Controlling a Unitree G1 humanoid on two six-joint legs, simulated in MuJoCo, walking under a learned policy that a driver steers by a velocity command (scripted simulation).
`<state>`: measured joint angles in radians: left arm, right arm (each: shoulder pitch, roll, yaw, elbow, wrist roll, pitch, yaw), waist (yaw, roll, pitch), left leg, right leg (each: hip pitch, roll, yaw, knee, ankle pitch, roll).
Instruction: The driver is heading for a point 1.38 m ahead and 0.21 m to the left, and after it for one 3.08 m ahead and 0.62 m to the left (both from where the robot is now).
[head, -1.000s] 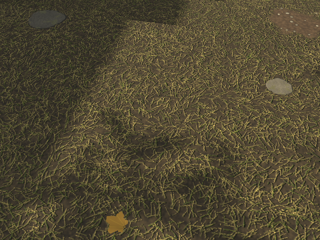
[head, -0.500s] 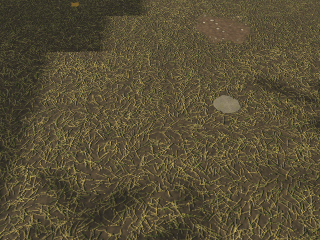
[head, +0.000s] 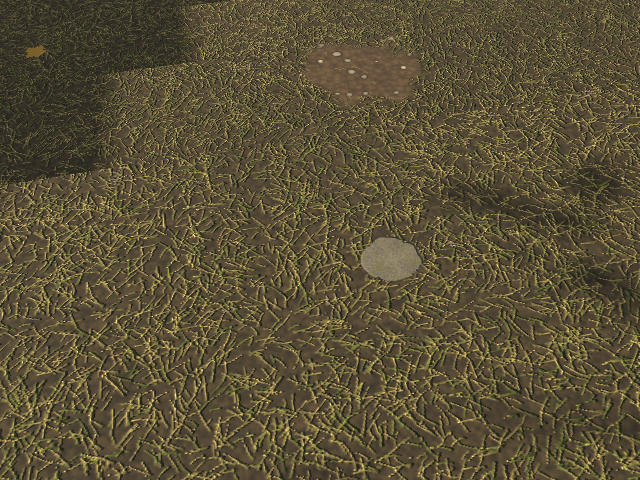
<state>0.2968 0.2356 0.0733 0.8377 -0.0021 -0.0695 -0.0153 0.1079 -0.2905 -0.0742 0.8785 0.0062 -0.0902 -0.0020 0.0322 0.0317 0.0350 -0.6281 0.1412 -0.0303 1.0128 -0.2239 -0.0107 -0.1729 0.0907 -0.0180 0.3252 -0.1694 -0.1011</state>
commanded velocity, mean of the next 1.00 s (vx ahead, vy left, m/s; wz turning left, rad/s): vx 0.50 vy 0.00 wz -0.05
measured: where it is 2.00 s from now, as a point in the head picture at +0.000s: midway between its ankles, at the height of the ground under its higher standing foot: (337, 232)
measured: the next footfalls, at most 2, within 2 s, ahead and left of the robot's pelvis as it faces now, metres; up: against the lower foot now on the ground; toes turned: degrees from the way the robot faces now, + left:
left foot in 0.30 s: +0.37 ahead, +0.16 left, +0.00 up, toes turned +1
right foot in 0.84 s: +0.67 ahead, -0.09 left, +0.00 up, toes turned -3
